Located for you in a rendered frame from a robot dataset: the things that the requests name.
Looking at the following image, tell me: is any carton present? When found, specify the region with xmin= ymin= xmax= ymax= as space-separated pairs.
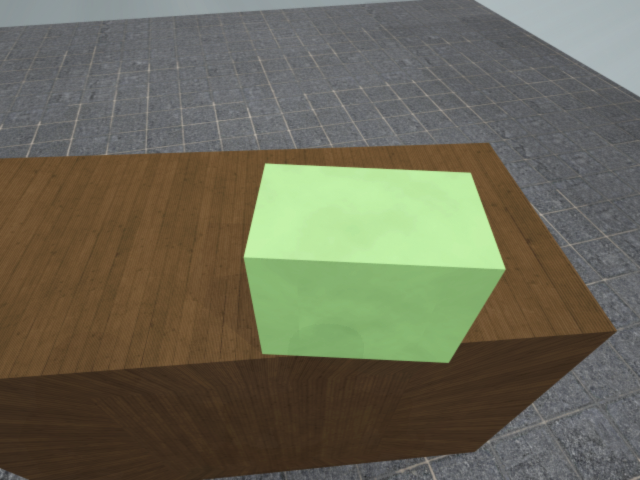
xmin=244 ymin=164 xmax=506 ymax=363

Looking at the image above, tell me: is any pedestal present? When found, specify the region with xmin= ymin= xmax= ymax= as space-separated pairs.
xmin=0 ymin=143 xmax=617 ymax=480

